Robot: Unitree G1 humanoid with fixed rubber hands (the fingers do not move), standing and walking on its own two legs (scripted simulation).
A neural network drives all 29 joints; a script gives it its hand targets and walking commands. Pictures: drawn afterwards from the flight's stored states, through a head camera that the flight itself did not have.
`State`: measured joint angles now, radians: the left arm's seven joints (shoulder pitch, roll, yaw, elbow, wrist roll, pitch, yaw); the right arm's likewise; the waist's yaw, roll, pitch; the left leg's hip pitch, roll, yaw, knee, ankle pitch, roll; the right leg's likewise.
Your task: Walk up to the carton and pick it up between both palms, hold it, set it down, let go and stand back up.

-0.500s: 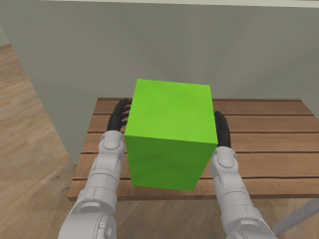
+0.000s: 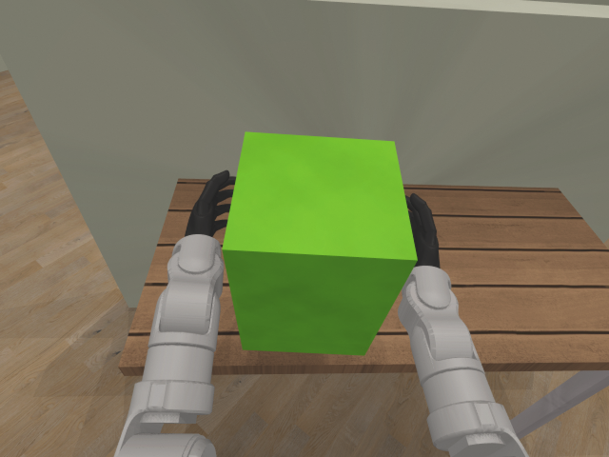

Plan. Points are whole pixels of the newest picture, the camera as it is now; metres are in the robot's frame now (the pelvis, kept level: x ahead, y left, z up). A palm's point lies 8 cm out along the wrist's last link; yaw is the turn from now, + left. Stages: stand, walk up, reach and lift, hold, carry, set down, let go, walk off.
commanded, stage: reach and lift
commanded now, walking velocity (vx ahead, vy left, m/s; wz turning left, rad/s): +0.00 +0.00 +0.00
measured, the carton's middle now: (311, 255) +0.37 -0.02 +0.09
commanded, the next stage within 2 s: hold in 0.90 s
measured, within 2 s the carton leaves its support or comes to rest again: neither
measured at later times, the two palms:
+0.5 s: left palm (194, 215) +0.37 +0.12 +0.17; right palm (421, 242) +0.34 -0.15 +0.15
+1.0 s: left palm (188, 202) +0.36 +0.12 +0.20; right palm (428, 229) +0.34 -0.15 +0.17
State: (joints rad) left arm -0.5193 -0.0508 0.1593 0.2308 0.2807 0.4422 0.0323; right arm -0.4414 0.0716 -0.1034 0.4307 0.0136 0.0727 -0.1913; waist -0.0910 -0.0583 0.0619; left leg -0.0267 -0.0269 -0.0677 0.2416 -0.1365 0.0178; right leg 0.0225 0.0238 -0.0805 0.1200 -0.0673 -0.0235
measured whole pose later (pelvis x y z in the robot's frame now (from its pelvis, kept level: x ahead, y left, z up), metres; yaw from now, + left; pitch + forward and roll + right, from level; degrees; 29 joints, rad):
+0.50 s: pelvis +0.01 +0.01 +0.00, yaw -1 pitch -8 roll -1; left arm -0.50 -0.05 0.13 -0.05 0.32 0.71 0.01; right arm -0.44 0.02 0.00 0.23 0.15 0.26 -0.24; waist -0.10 -0.06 0.12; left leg 0.04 -0.02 -0.04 0.26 -0.17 0.03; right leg 0.10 0.03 -0.06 0.11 -0.08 -0.01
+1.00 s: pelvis -0.01 +0.01 +0.00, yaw -1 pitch -10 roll -1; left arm -0.62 -0.06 0.18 -0.05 0.36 0.80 0.00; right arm -0.55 0.00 -0.04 0.26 0.15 0.35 -0.22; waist -0.10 -0.06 0.14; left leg 0.05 -0.02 -0.04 0.27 -0.16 0.02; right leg 0.11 0.03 -0.06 0.12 -0.07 -0.02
